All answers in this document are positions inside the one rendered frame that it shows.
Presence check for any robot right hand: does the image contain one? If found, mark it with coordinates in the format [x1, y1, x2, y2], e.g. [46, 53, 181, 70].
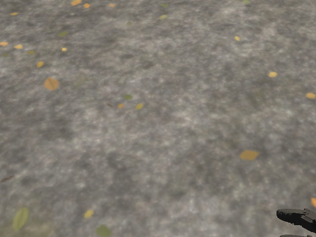
[276, 208, 316, 237]

